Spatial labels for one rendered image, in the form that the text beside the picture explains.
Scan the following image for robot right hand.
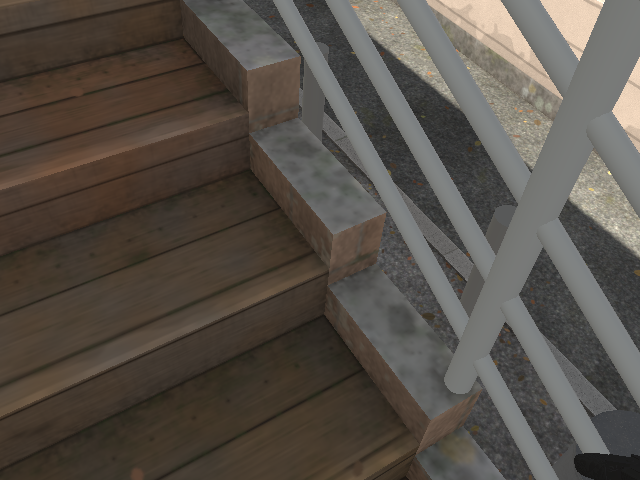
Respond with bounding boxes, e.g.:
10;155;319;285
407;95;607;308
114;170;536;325
574;453;640;480

